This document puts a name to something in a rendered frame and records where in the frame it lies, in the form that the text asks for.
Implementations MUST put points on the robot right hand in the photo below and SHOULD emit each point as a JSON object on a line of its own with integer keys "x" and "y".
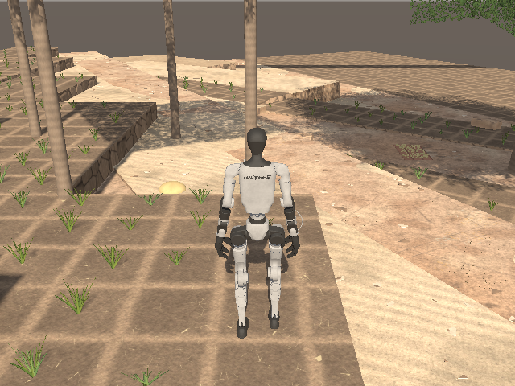
{"x": 294, "y": 247}

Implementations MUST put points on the robot left hand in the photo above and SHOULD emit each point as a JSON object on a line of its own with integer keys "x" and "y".
{"x": 220, "y": 247}

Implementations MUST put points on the left robot thigh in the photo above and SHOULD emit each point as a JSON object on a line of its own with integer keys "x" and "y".
{"x": 239, "y": 241}

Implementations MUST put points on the robot right forearm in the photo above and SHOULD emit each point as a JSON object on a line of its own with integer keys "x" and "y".
{"x": 291, "y": 219}

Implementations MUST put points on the robot right upper arm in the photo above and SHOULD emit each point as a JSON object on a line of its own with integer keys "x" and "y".
{"x": 285, "y": 183}

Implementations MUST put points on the robot left upper arm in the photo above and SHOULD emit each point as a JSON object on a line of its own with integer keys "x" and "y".
{"x": 231, "y": 171}

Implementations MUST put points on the robot head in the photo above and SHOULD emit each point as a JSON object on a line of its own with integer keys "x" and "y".
{"x": 256, "y": 139}

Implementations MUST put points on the robot left forearm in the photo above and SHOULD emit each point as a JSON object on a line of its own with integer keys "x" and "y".
{"x": 223, "y": 221}

